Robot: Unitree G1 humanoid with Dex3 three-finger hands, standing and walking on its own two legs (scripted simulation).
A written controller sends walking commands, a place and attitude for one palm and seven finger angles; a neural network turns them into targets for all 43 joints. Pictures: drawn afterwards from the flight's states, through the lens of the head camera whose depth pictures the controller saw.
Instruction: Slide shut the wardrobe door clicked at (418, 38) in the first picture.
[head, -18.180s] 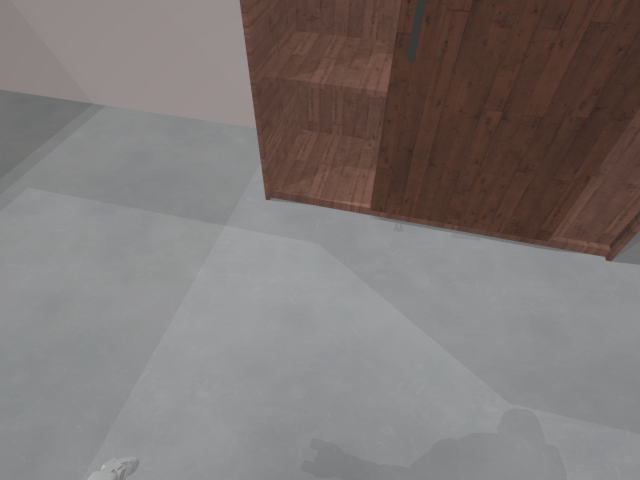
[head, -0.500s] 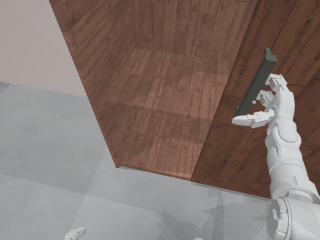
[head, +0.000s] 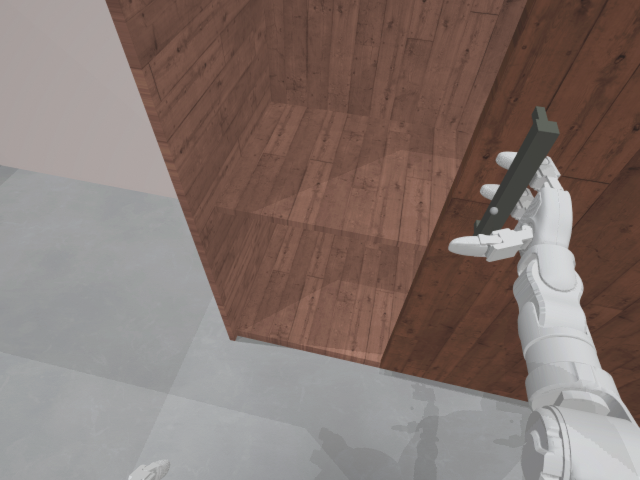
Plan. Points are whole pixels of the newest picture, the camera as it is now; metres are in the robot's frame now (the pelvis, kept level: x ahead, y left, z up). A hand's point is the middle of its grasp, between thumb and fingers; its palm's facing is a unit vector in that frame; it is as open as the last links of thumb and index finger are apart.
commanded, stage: slide the fingers in behind the handle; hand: right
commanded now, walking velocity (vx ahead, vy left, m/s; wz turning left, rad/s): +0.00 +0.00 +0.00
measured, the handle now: (505, 188) +0.50 -0.18 +0.11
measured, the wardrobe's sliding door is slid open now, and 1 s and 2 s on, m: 0.47 0.47 0.47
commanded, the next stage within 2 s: grip the handle and tug to test in 0.54 s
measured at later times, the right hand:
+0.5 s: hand (490, 209) +0.45 -0.15 +0.11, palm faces +0.11 +0.99 +0.00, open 14.0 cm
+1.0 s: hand (491, 207) +0.45 -0.15 +0.11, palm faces +0.11 +0.99 +0.00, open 10.9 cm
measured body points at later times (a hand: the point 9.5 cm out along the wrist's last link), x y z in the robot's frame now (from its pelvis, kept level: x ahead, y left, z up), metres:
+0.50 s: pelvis +0.00 +0.00 +0.00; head +0.04 +0.00 +0.45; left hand +0.06 +0.25 -0.12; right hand +0.44 -0.21 +0.11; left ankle -0.04 +0.11 -0.71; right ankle +0.05 -0.13 -0.71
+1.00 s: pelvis +0.00 -0.01 +0.00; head +0.04 +0.00 +0.45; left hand +0.07 +0.25 -0.12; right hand +0.44 -0.21 +0.12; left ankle -0.04 +0.11 -0.71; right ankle +0.05 -0.13 -0.71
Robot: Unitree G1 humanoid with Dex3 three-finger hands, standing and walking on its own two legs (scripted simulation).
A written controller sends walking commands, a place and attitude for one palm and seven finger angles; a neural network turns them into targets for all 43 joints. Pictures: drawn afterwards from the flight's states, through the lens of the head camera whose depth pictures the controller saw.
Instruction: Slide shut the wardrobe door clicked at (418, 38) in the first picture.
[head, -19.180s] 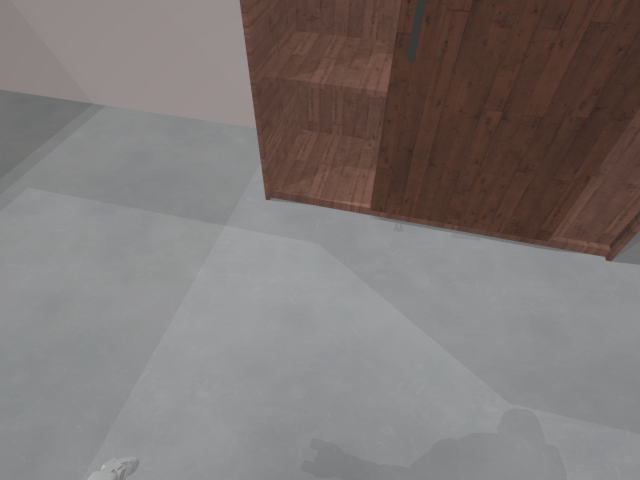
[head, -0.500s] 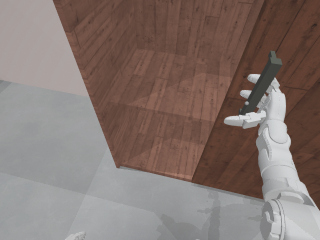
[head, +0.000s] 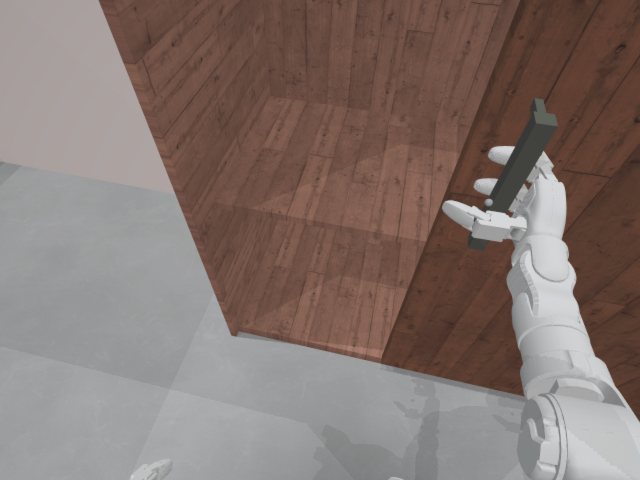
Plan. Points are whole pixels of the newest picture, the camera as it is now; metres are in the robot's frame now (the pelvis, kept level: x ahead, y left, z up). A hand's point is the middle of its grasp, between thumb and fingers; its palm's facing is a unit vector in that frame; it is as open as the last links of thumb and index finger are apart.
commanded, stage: grip the handle and tug to test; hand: right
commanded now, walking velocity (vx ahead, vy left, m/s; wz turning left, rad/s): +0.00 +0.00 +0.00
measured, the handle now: (503, 182) +0.50 -0.17 +0.11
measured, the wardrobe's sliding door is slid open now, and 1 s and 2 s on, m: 0.47 0.47 0.46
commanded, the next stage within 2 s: tug the door sideways, standing still in 1.06 s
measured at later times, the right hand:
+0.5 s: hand (488, 202) +0.46 -0.15 +0.12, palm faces +0.13 +0.99 -0.01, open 5.6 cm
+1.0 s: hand (488, 205) +0.45 -0.14 +0.12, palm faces +0.11 +0.99 +0.00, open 6.0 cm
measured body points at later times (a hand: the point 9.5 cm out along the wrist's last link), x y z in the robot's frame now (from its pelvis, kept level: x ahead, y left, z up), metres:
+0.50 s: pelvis +0.01 +0.01 +0.00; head +0.05 +0.01 +0.45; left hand +0.07 +0.26 -0.12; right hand +0.44 -0.20 +0.12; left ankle -0.04 +0.12 -0.71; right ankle +0.05 -0.12 -0.71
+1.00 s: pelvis +0.03 +0.00 +0.01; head +0.07 +0.01 +0.46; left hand +0.11 +0.26 -0.10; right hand +0.44 -0.20 +0.12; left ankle -0.04 +0.12 -0.70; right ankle +0.05 -0.12 -0.71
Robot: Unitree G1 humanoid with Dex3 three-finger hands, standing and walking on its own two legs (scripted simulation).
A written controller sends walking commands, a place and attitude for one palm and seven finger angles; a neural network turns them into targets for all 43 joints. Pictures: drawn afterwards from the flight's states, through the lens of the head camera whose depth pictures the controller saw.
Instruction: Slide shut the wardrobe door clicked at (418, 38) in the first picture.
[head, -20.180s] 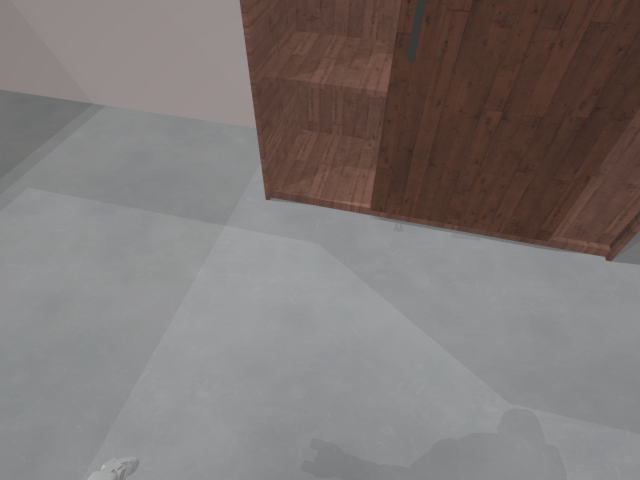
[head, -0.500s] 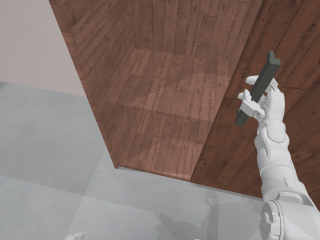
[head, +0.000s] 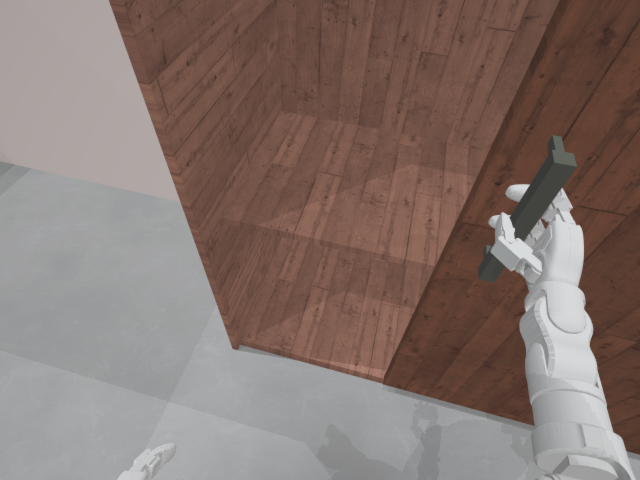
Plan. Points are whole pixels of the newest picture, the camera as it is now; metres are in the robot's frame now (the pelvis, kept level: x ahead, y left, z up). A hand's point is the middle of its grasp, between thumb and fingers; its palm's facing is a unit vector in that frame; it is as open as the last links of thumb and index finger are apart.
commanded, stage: grip the handle and tug to test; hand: right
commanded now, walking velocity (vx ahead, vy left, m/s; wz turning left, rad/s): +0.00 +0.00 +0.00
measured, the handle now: (517, 216) +0.46 -0.19 +0.10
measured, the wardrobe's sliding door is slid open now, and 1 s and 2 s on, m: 0.47 0.46 0.23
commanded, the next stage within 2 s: tug the door sideways, standing still in 0.06 s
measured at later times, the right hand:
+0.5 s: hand (502, 238) +0.41 -0.16 +0.11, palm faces +0.17 +0.99 +0.00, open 5.8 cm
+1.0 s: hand (495, 236) +0.41 -0.16 +0.11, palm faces +0.21 +0.97 -0.13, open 6.1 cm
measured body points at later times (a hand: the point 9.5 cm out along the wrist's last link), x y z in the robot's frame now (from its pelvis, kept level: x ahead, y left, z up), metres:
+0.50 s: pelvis +0.05 -0.02 +0.01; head +0.09 -0.01 +0.45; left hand +0.21 +0.20 -0.11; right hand +0.40 -0.22 +0.11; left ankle -0.06 +0.12 -0.70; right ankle +0.01 -0.12 -0.71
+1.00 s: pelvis +0.03 +0.02 +0.01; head +0.08 +0.03 +0.45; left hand +0.20 +0.23 -0.12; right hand +0.40 -0.21 +0.12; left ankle +0.07 +0.11 -0.70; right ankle +0.01 -0.12 -0.72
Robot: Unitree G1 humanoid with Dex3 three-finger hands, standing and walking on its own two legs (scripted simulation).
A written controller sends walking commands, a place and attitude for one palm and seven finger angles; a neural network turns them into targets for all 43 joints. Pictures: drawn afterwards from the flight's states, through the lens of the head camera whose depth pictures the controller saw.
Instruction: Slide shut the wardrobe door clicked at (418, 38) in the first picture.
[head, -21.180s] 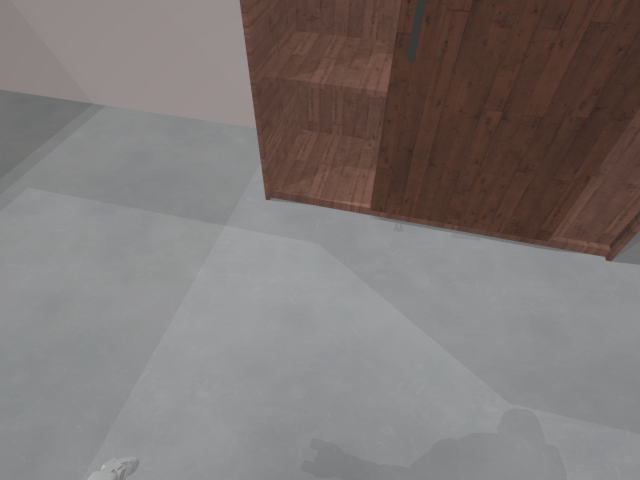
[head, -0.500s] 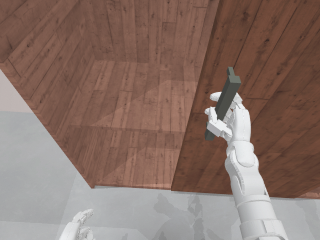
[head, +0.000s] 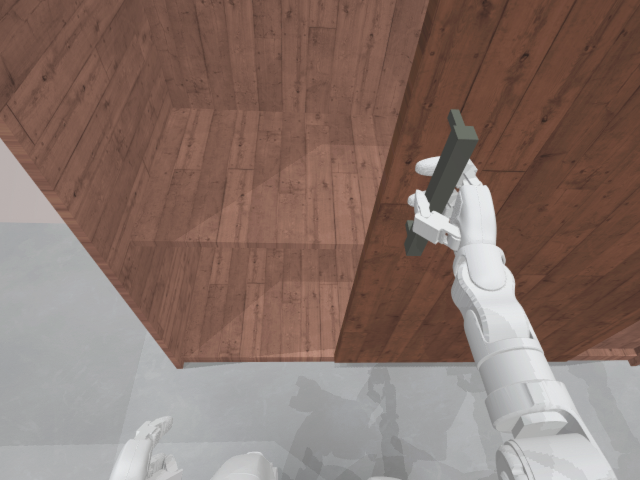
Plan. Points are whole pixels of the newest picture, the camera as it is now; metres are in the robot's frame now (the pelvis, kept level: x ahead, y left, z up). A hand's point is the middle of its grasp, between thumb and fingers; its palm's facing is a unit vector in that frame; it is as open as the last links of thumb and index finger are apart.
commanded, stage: step sideways, sliding the door along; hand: right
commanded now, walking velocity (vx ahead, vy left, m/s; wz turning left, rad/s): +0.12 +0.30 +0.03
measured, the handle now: (431, 190) +0.46 -0.14 +0.09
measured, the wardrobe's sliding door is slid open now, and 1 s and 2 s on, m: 0.46 0.23 0.04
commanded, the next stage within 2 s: none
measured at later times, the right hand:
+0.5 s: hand (360, 214) +0.41 -0.04 +0.10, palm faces +0.18 +0.97 -0.17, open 6.3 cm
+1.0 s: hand (246, 215) +0.40 +0.10 +0.10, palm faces -0.12 +0.98 -0.17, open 6.3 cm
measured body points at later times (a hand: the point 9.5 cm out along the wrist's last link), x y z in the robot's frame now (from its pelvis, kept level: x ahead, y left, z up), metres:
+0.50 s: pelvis +0.02 +0.12 +0.00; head +0.09 +0.14 +0.44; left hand +0.24 +0.32 -0.13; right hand +0.39 -0.09 +0.11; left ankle +0.09 +0.21 -0.72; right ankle +0.00 -0.12 -0.71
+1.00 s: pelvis +0.01 +0.16 +0.00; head +0.08 +0.19 +0.44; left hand +0.19 +0.37 -0.13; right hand +0.40 +0.05 +0.11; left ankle +0.09 +0.21 -0.72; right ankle -0.01 -0.07 -0.71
